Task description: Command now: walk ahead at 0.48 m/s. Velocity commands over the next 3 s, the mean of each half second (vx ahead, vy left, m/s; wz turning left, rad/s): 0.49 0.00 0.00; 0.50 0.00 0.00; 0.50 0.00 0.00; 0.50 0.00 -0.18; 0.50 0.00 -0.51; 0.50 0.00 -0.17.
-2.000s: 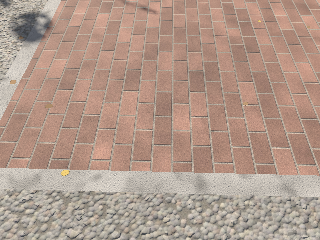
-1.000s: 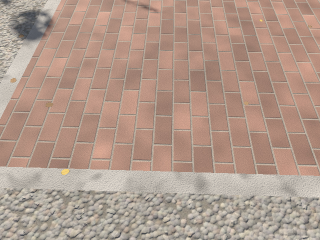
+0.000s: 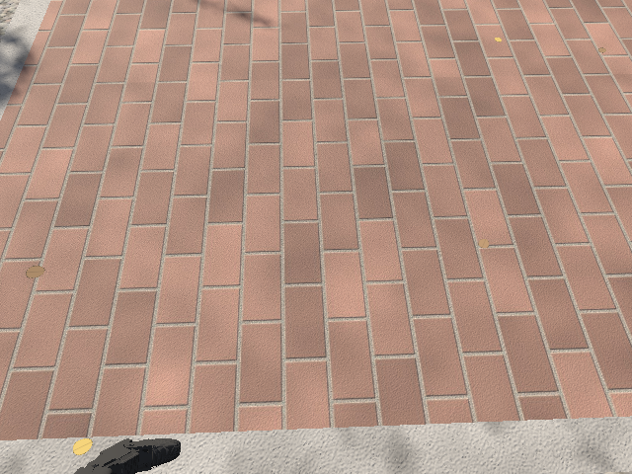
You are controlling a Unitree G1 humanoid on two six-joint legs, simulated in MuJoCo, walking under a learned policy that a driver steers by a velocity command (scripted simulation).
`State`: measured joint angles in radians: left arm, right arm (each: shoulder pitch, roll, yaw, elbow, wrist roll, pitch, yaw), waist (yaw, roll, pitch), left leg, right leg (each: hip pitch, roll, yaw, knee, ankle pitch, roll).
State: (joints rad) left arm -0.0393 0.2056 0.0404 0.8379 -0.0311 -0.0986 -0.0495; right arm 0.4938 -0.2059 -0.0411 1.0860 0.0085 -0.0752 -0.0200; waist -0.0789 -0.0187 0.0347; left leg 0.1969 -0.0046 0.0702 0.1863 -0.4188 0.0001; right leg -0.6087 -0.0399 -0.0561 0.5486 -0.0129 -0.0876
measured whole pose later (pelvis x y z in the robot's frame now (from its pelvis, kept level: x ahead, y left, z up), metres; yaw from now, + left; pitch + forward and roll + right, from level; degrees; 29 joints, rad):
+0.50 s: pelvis +0.29 -0.01 +0.02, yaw +0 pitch +2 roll -2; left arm 0.37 0.24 0.06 1.02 -0.02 -0.09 0.00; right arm 0.04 -0.23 -0.05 0.88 0.02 -0.08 0.01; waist 0.08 0.04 0.00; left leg -0.63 0.10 0.00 0.57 0.05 0.02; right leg 0.03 0.05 -0.07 0.21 -0.27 -0.03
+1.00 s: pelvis +0.56 +0.04 +0.03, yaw +0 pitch +2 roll +1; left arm 0.06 0.24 0.07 0.90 -0.01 -0.07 -0.01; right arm 0.38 -0.22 -0.05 1.00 0.01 -0.09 0.00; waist -0.07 -0.04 0.00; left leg 0.00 -0.06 0.07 0.18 -0.22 0.05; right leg -0.68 -0.12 0.03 0.65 0.07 -0.02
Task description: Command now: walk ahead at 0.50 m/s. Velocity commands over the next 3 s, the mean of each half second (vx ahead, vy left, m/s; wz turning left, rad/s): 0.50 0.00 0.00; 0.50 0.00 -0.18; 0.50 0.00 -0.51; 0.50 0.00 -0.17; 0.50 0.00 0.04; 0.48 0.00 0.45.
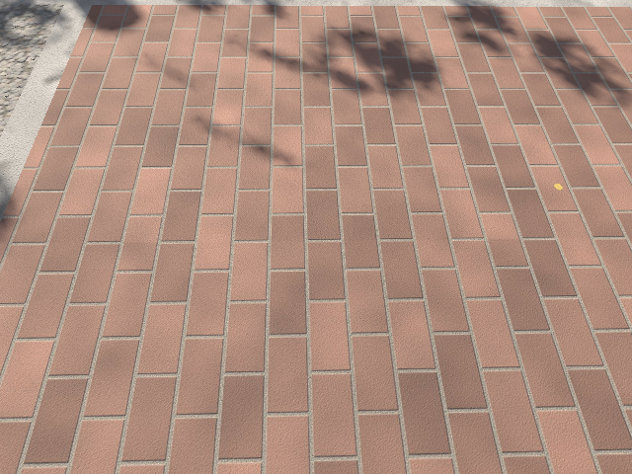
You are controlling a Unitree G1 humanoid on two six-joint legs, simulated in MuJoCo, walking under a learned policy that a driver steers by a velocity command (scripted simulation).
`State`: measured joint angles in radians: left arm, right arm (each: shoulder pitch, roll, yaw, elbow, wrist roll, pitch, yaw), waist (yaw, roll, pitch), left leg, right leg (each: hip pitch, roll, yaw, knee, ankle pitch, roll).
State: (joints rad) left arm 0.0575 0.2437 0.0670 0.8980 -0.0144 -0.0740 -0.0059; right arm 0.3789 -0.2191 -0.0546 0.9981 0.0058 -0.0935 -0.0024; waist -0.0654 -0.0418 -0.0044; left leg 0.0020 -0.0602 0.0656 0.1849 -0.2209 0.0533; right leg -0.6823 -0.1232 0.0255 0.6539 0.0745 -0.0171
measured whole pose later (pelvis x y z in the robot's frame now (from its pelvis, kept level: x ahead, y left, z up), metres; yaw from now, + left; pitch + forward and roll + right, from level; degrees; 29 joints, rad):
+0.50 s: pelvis +0.28 -0.06 +0.00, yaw +0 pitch +1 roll -1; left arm 0.34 0.23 0.06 1.00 0.00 -0.09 0.00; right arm 0.11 -0.26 -0.08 0.90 0.01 -0.07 -0.01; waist 0.06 0.04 -0.01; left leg -0.70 0.14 -0.04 0.79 0.01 0.01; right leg -0.07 0.07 -0.06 0.22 -0.18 -0.07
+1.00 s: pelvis +0.57 +0.00 +0.00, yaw -7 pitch +0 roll +2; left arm 0.19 0.27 0.09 0.93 -0.03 -0.04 0.01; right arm 0.29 -0.23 -0.07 0.98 -0.02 -0.11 0.00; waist -0.03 -0.04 0.01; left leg -0.10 -0.03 0.18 0.28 -0.19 0.05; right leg -0.70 -0.11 0.09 1.02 -0.12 -0.04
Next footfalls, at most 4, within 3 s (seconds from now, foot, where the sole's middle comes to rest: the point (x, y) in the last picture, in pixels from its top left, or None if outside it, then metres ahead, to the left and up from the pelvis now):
0.16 right None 0.29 -0.15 -0.78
0.72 left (262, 431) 0.60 0.09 -0.78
1.28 right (375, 322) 0.86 -0.19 -0.78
1.78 left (335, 215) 1.23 -0.12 -0.78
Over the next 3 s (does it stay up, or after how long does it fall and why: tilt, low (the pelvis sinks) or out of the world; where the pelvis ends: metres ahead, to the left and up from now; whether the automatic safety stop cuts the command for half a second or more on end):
stays up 1.64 -0.40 -0.01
